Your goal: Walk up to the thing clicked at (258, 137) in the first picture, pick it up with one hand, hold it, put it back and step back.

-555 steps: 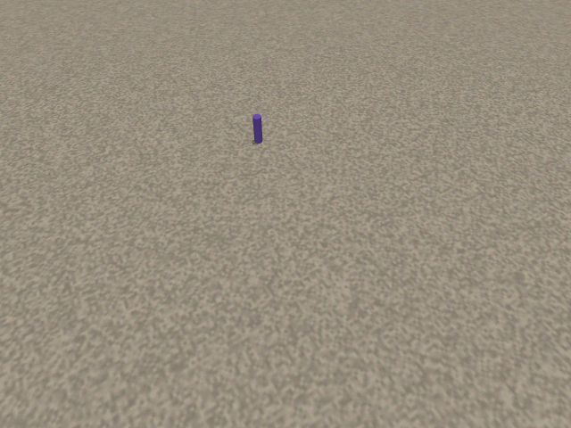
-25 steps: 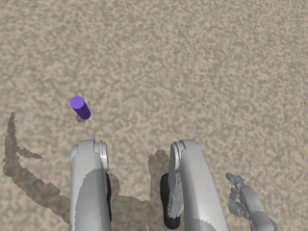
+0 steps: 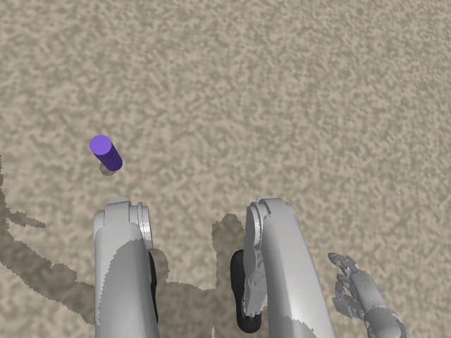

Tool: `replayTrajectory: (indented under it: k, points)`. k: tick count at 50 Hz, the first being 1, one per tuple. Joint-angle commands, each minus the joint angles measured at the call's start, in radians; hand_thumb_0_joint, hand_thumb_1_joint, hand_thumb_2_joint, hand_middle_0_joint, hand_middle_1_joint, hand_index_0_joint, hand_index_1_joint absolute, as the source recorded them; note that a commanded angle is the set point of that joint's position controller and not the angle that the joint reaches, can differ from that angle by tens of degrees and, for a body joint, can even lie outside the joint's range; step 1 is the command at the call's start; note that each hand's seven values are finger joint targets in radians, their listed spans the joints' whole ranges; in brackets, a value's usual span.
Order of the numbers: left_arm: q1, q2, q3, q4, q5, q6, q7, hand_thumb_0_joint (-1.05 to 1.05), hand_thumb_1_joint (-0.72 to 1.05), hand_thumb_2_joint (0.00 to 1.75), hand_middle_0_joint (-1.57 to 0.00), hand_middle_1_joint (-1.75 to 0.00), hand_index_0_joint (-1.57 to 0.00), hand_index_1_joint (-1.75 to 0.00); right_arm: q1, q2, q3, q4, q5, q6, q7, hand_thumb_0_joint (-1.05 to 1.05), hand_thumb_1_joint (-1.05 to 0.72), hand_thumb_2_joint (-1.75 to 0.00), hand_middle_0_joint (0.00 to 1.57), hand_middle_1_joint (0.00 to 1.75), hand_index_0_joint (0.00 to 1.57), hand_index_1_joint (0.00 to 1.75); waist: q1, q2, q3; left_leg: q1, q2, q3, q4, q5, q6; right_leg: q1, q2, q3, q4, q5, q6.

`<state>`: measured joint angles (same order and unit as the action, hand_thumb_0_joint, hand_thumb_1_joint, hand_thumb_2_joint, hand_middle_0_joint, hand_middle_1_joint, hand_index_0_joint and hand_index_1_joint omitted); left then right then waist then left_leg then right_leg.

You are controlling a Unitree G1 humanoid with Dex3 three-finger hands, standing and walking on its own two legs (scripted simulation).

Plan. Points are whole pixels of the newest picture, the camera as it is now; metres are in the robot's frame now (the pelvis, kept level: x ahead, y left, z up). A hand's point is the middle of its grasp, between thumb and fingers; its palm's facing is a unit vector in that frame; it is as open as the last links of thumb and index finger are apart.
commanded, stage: approach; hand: left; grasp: from the side
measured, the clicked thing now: (108, 155) +0.45 +0.25 -0.31
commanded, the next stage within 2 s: close in in 0.56 s
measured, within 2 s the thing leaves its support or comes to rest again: neither
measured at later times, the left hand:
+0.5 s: hand out of the picture +0.41 +0.38 -0.12, palm faces +0.14 -0.99 +0.03, open 17.7 cm
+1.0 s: hand (82, 159) +0.42 +0.29 -0.24, palm faces +0.13 -0.99 +0.04, open 17.7 cm
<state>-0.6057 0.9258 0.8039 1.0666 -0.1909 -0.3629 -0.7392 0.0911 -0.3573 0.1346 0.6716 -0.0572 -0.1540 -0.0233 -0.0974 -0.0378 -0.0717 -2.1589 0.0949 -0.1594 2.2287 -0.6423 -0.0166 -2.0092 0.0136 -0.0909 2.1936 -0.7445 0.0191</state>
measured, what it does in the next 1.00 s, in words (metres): lowers itself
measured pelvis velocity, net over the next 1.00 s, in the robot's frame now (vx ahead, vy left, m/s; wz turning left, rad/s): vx -0.01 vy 0.01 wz -0.14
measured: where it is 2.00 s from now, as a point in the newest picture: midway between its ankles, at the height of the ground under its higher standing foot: (196, 305)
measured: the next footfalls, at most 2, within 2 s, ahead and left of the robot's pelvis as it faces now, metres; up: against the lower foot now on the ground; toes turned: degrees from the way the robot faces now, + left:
none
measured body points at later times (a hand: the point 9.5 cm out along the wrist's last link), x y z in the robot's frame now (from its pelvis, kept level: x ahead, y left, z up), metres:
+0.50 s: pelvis -0.01 +0.01 -0.05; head +0.22 +0.12 +0.32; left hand +0.39 +0.43 -0.12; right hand +0.16 -0.26 -0.12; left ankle +0.09 +0.14 -0.35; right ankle +0.09 -0.13 -0.35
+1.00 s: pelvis -0.01 +0.01 -0.10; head +0.22 +0.14 +0.26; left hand +0.41 +0.34 -0.24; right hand +0.15 -0.26 -0.15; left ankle +0.09 +0.14 -0.35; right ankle +0.09 -0.13 -0.35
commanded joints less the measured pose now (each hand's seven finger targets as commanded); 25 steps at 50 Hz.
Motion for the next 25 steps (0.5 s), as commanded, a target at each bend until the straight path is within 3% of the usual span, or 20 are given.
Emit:
replayTrajectory:
  k: [1,4,5,13,16,17,22,23,25]
  points:
    - [-0.175,0.432,0.072,-0.162,-0.043,-0.067,-0.002,0.0,-0.54,0.07,-0.05,-0.06,-0.04,-0.07,0.129,-0.231,-0.079,-0.043,0.001,-0.022,-0.018,0.0,-0.92,-0.91,0.2,0.3,0.2,0.3,0.042,0.26,-0.629,0.536,-0.024,0.077,-0.217,0.159,0.041,0.231,0.033,-0.025,-0.247,0.206,-0.05]
    - [-0.191,0.453,0.081,-0.177,-0.038,-0.069,-0.002,0.0,-0.54,0.13,-0.07,-0.11,-0.04,-0.14,0.129,-0.233,-0.076,-0.043,-0.002,-0.02,-0.016,0.0,-0.93,-0.91,0.2,0.3,0.2,0.3,0.045,0.285,-0.643,0.548,-0.021,0.069,-0.22,0.152,0.038,0.228,0.035,-0.034,-0.228,0.201,-0.054]
    - [-0.18,0.467,0.092,-0.158,-0.04,-0.07,-0.004,0.0,-0.58,0.05,-0.08,-0.06,-0.05,-0.09,0.125,-0.236,-0.072,-0.044,-0.001,-0.019,-0.015,0.0,-0.9,-0.9,0.2,0.3,0.2,0.3,0.043,0.27,-0.629,0.53,-0.022,0.068,-0.213,0.149,0.04,0.227,0.035,-0.037,-0.228,0.198,-0.052]
    - [-0.204,0.336,0.03,-0.01,-0.092,-0.173,-0.026,0.0,-0.61,0.02,-0.08,-0.07,-0.06,-0.09,0.068,-0.248,-0.036,-0.06,-0.023,-0.033,-0.004,0.0,-0.91,-0.9,0.2,0.3,0.2,0.3,-0.031,0.204,-0.469,0.412,-0.014,0.044,-0.145,0.055,0.035,0.139,0.053,-0.074,-0.178,0.133,-0.051]
    - [-0.209,0.307,0.006,0.046,-0.102,-0.226,-0.022,0.0,-0.59,0.02,-0.08,-0.07,-0.06,-0.08,0.04,-0.265,-0.022,-0.066,-0.036,-0.037,0.001,0.0,-0.9,-0.9,0.2,0.3,0.2,0.3,-0.044,0.213,-0.439,0.412,-0.008,0.026,-0.129,0.013,0.029,0.099,0.057,-0.093,-0.146,0.104,-0.052]
    - [-0.224,0.324,0.008,0.035,-0.104,-0.246,-0.018,0.0,-0.61,0.01,-0.08,-0.07,-0.06,-0.08,0.031,-0.27,-0.017,-0.067,-0.041,-0.038,0.004,0.0,-0.9,-0.9,0.2,0.3,0.2,0.3,-0.037,0.224,-0.447,0.415,-0.006,0.025,-0.118,0.013,0.026,0.096,0.06,-0.094,-0.136,0.107,-0.053]
    - [-0.255,0.353,-0.001,0.032,-0.081,-0.336,0.016,0.0,-0.61,0.03,-0.08,-0.08,-0.06,-0.09,0.001,-0.286,0.018,-0.064,-0.085,-0.018,0.017,0.0,-0.9,-0.9,0.2,0.3,0.2,0.3,-0.046,0.311,-0.473,0.456,0.004,0.016,-0.06,0.053,0.013,0.095,0.067,-0.113,-0.075,0.143,-0.053]
    - [-0.256,0.381,0.008,0.025,-0.068,-0.351,0.028,0.0,-0.61,0.03,-0.08,-0.09,-0.06,-0.1,-0.002,-0.293,0.028,-0.066,-0.095,-0.011,0.019,0.0,-0.9,-0.9,0.2,0.3,0.2,0.3,-0.046,0.338,-0.481,0.47,0.006,0.013,-0.05,0.078,0.01,0.11,0.068,-0.118,-0.059,0.166,-0.053]
    - [-0.224,0.355,-0.006,0.064,-0.06,-0.38,0.046,0.0,-0.61,0.04,-0.08,-0.09,-0.06,-0.1,-0.041,-0.299,0.043,-0.069,-0.111,0.007,0.024,0.0,-0.91,-0.9,0.2,0.3,0.2,0.3,-0.046,0.35,-0.449,0.475,0.012,0.003,-0.041,0.072,0.004,0.078,0.071,-0.126,-0.037,0.153,-0.054]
